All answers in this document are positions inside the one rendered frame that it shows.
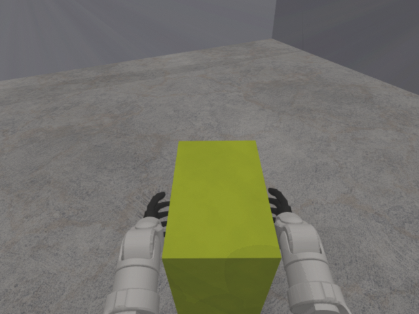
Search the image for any right robot hand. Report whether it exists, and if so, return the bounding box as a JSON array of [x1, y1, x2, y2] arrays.
[[268, 188, 292, 223]]

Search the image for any robot left forearm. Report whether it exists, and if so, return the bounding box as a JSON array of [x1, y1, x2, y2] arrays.
[[103, 217, 164, 314]]

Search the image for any carton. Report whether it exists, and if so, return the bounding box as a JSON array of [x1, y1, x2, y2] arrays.
[[162, 141, 282, 314]]

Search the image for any robot right forearm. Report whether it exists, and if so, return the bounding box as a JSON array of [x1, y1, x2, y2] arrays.
[[274, 212, 351, 314]]

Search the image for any left robot hand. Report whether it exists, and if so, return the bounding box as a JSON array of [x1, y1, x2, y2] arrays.
[[143, 192, 170, 237]]

